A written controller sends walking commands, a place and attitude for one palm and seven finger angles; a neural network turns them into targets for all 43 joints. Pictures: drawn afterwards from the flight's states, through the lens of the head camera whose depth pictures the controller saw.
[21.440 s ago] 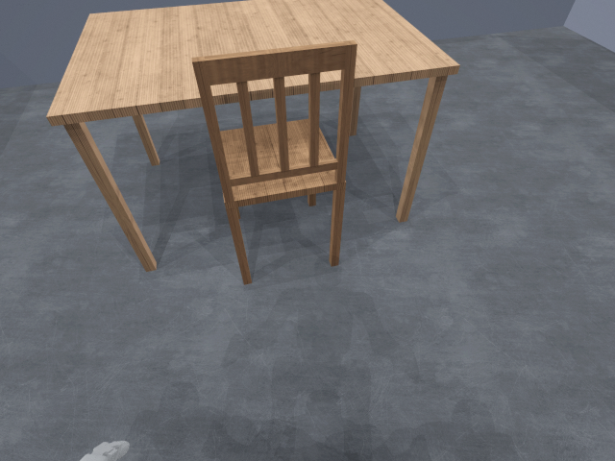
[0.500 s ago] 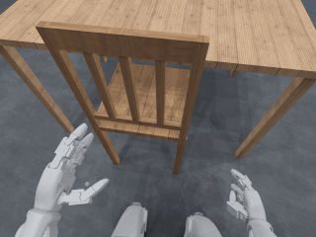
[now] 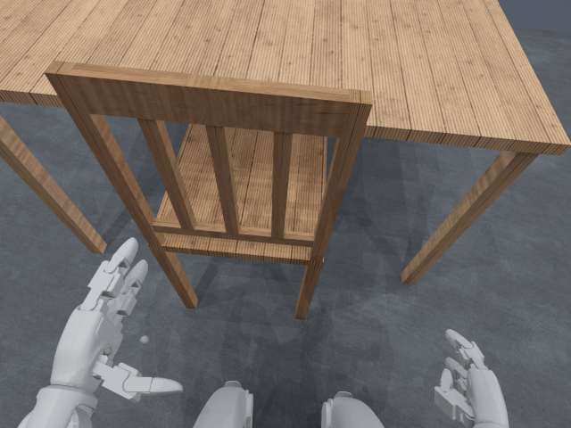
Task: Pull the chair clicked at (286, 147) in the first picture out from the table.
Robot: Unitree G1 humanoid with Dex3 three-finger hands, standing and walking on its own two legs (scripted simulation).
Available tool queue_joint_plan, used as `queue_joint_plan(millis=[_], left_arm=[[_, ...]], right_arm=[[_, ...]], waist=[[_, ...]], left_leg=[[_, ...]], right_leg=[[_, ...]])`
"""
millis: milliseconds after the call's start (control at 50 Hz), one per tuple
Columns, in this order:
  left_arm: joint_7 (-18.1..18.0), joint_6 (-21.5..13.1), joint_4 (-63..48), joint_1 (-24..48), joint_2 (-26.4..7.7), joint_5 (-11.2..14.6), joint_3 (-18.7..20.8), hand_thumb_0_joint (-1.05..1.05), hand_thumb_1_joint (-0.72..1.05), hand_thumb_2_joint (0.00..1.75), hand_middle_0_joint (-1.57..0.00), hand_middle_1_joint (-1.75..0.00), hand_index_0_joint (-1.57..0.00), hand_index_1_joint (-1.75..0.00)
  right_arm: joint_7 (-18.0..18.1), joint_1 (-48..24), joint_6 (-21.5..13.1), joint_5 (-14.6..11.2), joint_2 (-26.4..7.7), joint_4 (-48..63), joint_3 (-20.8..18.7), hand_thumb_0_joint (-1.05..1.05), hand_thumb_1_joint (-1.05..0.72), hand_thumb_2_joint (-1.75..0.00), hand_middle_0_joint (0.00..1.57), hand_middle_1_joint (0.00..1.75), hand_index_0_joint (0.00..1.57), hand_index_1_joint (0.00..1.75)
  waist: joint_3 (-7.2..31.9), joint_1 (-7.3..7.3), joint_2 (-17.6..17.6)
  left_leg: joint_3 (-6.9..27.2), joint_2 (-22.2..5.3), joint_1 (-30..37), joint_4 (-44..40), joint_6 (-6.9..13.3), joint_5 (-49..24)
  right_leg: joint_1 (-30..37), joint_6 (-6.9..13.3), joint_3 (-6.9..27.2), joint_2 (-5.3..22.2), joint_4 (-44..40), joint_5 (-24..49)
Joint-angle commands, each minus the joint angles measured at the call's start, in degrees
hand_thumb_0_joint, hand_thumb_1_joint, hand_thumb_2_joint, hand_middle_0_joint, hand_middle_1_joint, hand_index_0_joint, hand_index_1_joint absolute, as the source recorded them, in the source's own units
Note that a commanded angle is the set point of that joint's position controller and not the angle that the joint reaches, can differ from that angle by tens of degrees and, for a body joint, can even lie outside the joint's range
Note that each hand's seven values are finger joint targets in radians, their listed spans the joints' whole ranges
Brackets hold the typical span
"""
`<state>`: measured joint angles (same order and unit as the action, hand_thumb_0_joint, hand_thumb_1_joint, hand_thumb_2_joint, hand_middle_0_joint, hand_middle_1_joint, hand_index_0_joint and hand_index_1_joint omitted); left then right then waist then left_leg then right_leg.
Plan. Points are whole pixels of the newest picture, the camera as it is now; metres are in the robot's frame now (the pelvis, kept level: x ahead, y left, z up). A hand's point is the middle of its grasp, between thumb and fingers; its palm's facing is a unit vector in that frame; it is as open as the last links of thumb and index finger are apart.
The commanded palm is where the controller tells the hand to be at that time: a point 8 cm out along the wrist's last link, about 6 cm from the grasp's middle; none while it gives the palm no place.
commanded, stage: raise the hand toward the chair's back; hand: left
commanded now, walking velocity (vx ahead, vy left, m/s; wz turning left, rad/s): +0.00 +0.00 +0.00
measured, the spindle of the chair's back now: (226, 185) +0.48 +0.13 +0.00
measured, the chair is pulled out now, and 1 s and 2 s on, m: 0.00 0.00 0.00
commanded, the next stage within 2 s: aim the fingers beside a spindle in 0.92 s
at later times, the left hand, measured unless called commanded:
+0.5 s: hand (104, 312) +0.25 +0.23 +0.05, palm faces -0.04 -1.00 -0.07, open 16.9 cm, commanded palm +0.22 +0.28 +0.05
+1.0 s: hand (121, 312) +0.24 +0.21 +0.06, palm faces -0.03 -1.00 -0.07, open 16.9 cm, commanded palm +0.23 +0.27 +0.05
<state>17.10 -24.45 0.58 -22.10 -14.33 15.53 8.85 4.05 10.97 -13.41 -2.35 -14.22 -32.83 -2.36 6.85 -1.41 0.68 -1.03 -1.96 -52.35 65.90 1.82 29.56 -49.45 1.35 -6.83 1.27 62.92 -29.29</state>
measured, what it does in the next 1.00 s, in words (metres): stands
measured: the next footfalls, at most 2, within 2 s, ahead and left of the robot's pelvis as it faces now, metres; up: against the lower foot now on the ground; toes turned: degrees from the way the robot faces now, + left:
none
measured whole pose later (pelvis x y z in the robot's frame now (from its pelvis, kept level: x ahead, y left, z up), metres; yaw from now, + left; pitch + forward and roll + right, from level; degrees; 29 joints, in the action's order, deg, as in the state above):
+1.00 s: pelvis +0.01 +0.01 +0.01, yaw +0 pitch +15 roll -3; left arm 17.8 -24.2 5.1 -17.1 -15.8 16.5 12.2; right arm 2.5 12.9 -11.8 -1.7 -14.1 -32.0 0.8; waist 7.4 -1.4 1.9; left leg -0.8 -1.5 -48.7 61.9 2.2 28.4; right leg -45.3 0.8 -7.0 1.3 58.3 -27.9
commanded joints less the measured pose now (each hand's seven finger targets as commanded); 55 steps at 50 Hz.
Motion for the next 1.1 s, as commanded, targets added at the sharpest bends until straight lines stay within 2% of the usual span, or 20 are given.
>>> queue_joint_plan(millis=[0, 40, 100, 160, 240, 280, 320, 360, 440, 520, 540, 600, 660, 740, 840, 880, 940, 980, 1040, 1080], left_arm=[[-4.6, -5.1, -11.5, 0.6, -4.9, 1.1, 6.2, 0.00, -0.50, 0.30, -0.06, -0.08, -0.06, -0.08], [-3.3, -2.8, -4.8, -0.1, -3.1, -0.6, 3.5, 0.00, -0.50, 0.30, -0.06, -0.08, -0.06, -0.08], [0.4, 0.2, -2.3, 3.3, -4.1, -1.3, 0.9, 0.00, -0.50, 0.30, -0.06, -0.08, -0.06, -0.08], [2.1, 0.7, -7.3, 7.6, -8.3, -0.2, 4.5, 0.00, -0.50, 0.30, -0.06, -0.08, -0.06, -0.08], [-0.6, -3.0, -15.2, 10.0, -12.5, 1.4, 10.4, 0.00, -0.50, 0.30, -0.06, -0.08, -0.06, -0.08], [-1.6, -4.7, -14.7, 9.7, -10.2, 1.5, 9.1, 0.00, -0.50, 0.30, -0.06, -0.08, -0.06, -0.08], [-1.7, -4.7, -10.5, 10.2, -8.5, 1.1, 7.5, 0.00, -0.50, 0.30, -0.06, -0.08, -0.06, -0.08], [-0.5, -2.9, -4.3, 9.0, -7.5, 0.4, 6.3, 0.00, -0.50, 0.30, -0.06, -0.08, -0.06, -0.08], [3.4, 1.9, -1.0, 7.5, -8.0, 0.7, 5.7, 0.00, -0.50, 0.30, -0.06, -0.08, -0.06, -0.08], [2.7, 1.2, -10.0, 9.2, -11.3, 2.2, 8.9, 0.00, -0.50, 0.30, -0.06, -0.08, -0.06, -0.08], [1.3, 0.1, -10.8, 8.9, -12.6, 2.1, 10.3, 0.00, -0.50, 0.30, -0.06, -0.08, -0.06, -0.08], [-1.3, -3.4, -10.6, 8.9, -10.3, 2.2, 10.0, 0.00, -0.50, 0.30, -0.06, -0.08, -0.06, -0.08], [-1.9, -4.2, -5.0, 8.7, -8.7, 0.8, 8.4, 0.00, -0.50, 0.30, -0.06, -0.08, -0.06, -0.08], [0.9, -1.7, -1.4, 8.0, -8.4, 0.2, 6.2, 0.00, -0.50, 0.30, -0.06, -0.08, -0.06, -0.08], [1.6, -1.6, -9.2, 9.4, -12.0, 1.8, 9.4, 0.00, -0.50, 0.30, -0.06, -0.08, -0.06, -0.08], [0.6, -3.0, -10.0, 9.6, -11.2, 2.6, 10.0, 0.00, -0.50, 0.30, -0.06, -0.08, -0.06, -0.08], [-0.6, -4.4, -6.1, 10.0, -10.5, 2.3, 10.3, 0.00, -0.50, 0.30, -0.06, -0.08, -0.06, -0.08], [-0.1, -4.1, -3.0, 9.9, -8.6, 1.8, 8.3, 0.00, -0.50, 0.30, -0.06, -0.08, -0.06, -0.08], [2.0, -2.3, 0.6, 10.4, -8.1, 1.2, 6.3, 0.00, -0.50, 0.30, -0.06, -0.08, -0.06, -0.08], [3.1, -1.8, -1.5, 11.5, -8.8, 1.5, 6.4, 0.00, -0.50, 0.30, -0.06, -0.08, -0.06, -0.08]], right_arm=[[-0.6, -1.2, -1.9, 0.6, -5.9, 7.7, -1.7, 0.00, -0.90, -0.90, 0.20, 0.30, 0.20, 0.30], [-0.9, -1.0, -0.9, 0.5, -6.6, 7.9, -1.7, 0.00, -0.90, -0.90, 0.20, 0.30, 0.20, 0.30], [-0.8, -0.5, 0.1, -0.1, -8.2, 10.2, -1.1, 0.00, -0.90, -0.90, 0.20, 0.30, 0.20, 0.30], [-0.3, 0.3, 0.0, -0.1, -8.8, 11.5, -0.7, 0.00, -0.90, -0.90, 0.20, 0.30, 0.20, 0.30], [0.0, 0.4, -1.1, 0.7, -7.7, 10.8, -0.3, 0.00, -0.90, -0.90, 0.20, 0.30, 0.20, 0.30], [-0.3, 0.7, -1.3, 0.9, -7.1, 9.9, 0.0, 0.00, -0.90, -0.90, 0.20, 0.30, 0.20, 0.30], [-0.7, 0.5, -1.3, 0.9, -7.6, 9.1, 0.1, 0.00, -0.90, -0.90, 0.20, 0.30, 0.20, 0.30], [-0.9, 0.6, -0.7, 0.7, -8.3, 8.8, 0.1, 0.00, -0.90, -0.90, 0.20, 0.30, 0.20, 0.30], [-0.7, 0.8, -0.3, -0.2, -9.5, 10.2, -0.4, 0.00, -0.90, -0.90, 0.20, 0.30, 0.20, 0.30], [-0.8, 1.1, -1.2, 0.1, -9.0, 10.9, -0.6, 0.00, -0.90, -0.90, 0.20, 0.30, 0.20, 0.30], [-0.8, 1.0, -1.4, 0.4, -8.8, 10.3, -0.5, 0.00, -0.90, -0.90, 0.20, 0.30, 0.20, 0.30], [-1.2, 1.5, -1.6, 0.9, -7.9, 9.0, -0.6, 0.00, -0.90, -0.90, 0.20, 0.30, 0.20, 0.30], [-1.5, 1.3, -1.3, 0.9, -8.4, 8.2, -0.6, 0.00, -0.90, -0.90, 0.20, 0.30, 0.20, 0.30], [-1.6, 1.2, -0.7, 0.4, -9.3, 9.1, -0.7, 0.00, -0.90, -0.90, 0.20, 0.30, 0.20, 0.30], [-0.9, 1.1, -1.2, 0.4, -8.7, 9.8, -0.7, 0.00, -0.90, -0.90, 0.20, 0.30, 0.20, 0.30], [-0.9, 1.1, -1.4, 0.5, -8.0, 9.2, -0.6, 0.00, -0.90, -0.90, 0.20, 0.30, 0.20, 0.30], [-0.9, 0.6, -1.4, 0.8, -7.8, 7.8, -0.5, 0.00, -0.90, -0.90, 0.20, 0.30, 0.20, 0.30], [-1.0, 0.6, -1.2, 0.6, -8.1, 7.7, -0.4, 0.00, -0.90, -0.90, 0.20, 0.30, 0.20, 0.30], [-1.0, 0.5, -0.8, 0.3, -8.6, 8.1, -0.4, 0.00, -0.90, -0.90, 0.20, 0.30, 0.20, 0.30], [-0.9, 0.8, -0.9, 0.3, -8.8, 8.8, -0.5, 0.00, -0.90, -0.90, 0.20, 0.30, 0.20, 0.30]], waist=[[13.5, 0.66, 5.0], [9.2, -0.53, 2.1], [7.2, -1.32, 0.8], [12.3, -0.73, 2.0], [17.0, 1.29, 5.4], [16.1, 0.91, 7.0], [12.6, -0.11, 6.9], [10.1, -0.67, 5.0], [12.2, -0.38, 2.3], [17.2, 0.87, 4.3], [16.6, 1.10, 4.1], [14.2, 0.58, 4.8], [10.5, -0.21, 4.8], [10.9, -0.48, 3.9], [17.7, 0.11, 3.3], [16.7, 0.17, 3.3], [12.6, -0.36, 2.1], [10.8, -0.84, 2.8], [10.6, -1.49, 0.8], [13.8, -1.13, 2.1]], left_leg=[[4.1, 0.7, 15.0, -11.4, -1.1, -20.5], [4.3, 0.7, 12.3, -11.7, -1.0, -17.3], [4.5, 0.8, 10.4, -12.9, -0.9, -11.2], [4.8, 0.9, 13.6, -13.3, -0.6, -12.9], [6.0, 0.4, 18.8, -13.6, -1.5, -20.0], [6.8, 0.0, 20.4, -14.0, -2.4, -21.7], [7.3, -0.1, 18.5, -14.3, -2.6, -17.7], [7.1, 0.2, 15.5, -14.7, -2.2, -14.4], [6.3, 0.4, 15.3, -15.6, -1.6, -14.5], [6.7, 0.2, 19.7, -15.8, -2.0, -21.4], [6.7, 0.1, 19.4, -15.6, -2.1, -22.3], [6.7, 0.0, 19.3, -15.3, -2.6, -21.9], [6.3, 0.1, 15.9, -14.9, -2.3, -17.5], [5.5, 0.4, 14.3, -15.0, -1.6, -14.5], [4.7, 0.7, 17.3, -13.8, -0.8, -20.8], [4.4, 0.8, 16.9, -13.4, -0.9, -21.0], [4.2, 0.9, 13.9, -12.8, -0.8, -17.9], [4.0, 1.0, 12.6, -12.7, -1.0, -15.2], [3.5, 1.3, 11.0, -12.1, -0.5, -13.8], [3.3, 1.4, 11.8, -11.7, -0.3, -15.4]], right_leg=[[6.6, 0.0, 1.6, -1.2, -8.2, 13.8], [5.0, 0.0, 1.5, -1.3, -8.9, 12.0], [4.4, -0.1, 1.8, -1.4, -10.3, 7.9], [7.0, 0.1, 2.3, -1.4, -10.9, 8.9], [7.8, 0.4, 1.7, -1.7, -9.4, 11.5], [6.0, 0.4, 1.2, -1.7, -8.9, 10.9], [3.5, 0.3, 0.8, -1.7, -8.8, 8.6], [3.4, 0.2, 0.7, -1.7, -9.4, 7.3], [6.9, 0.1, 1.2, -1.7, -11.1, 8.2], [9.5, 0.0, 1.2, -1.6, -11.4, 11.4], [9.6, 0.1, 1.1, -1.8, -11.1, 11.7], [7.0, 0.1, 0.9, -1.9, -10.5, 10.8], [4.8, 0.2, 0.8, -1.7, -9.8, 8.6], [6.2, 0.2, 1.6, -1.6, -10.9, 8.2], [11.4, -0.1, 2.5, -1.6, -11.6, 14.4], [11.3, -0.2, 2.5, -1.6, -11.5, 14.8], [9.3, -0.1, 2.5, -1.7, -11.3, 12.8], [7.7, -0.1, 2.5, -1.5, -11.2, 10.8], [8.4, -0.3, 3.4, -1.3, -11.9, 10.7], [10.3, -0.3, 3.9, -0.9, -11.6, 12.8]])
